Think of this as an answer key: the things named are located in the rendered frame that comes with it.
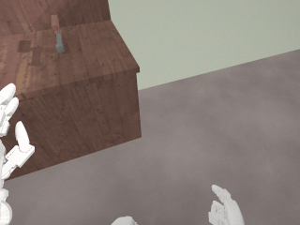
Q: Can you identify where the robot left forearm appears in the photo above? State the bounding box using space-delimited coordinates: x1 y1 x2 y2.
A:
0 188 12 225

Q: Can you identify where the right robot hand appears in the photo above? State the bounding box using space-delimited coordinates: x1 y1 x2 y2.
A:
208 185 245 225

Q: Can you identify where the left robot hand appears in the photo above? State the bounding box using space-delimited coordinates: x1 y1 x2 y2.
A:
0 83 35 189

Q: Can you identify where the tap lever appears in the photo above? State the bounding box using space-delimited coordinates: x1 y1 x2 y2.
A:
55 33 65 53

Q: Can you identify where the counter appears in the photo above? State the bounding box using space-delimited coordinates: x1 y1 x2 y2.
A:
0 0 142 182

